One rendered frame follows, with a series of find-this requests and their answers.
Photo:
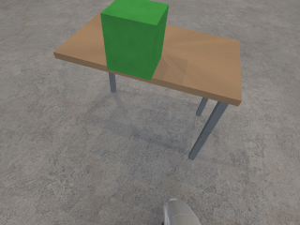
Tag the carton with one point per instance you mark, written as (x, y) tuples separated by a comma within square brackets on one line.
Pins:
[(133, 34)]

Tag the table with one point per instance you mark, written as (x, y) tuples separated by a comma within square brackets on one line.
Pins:
[(192, 62)]

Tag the robot right thigh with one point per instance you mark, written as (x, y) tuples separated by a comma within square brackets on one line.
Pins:
[(177, 212)]

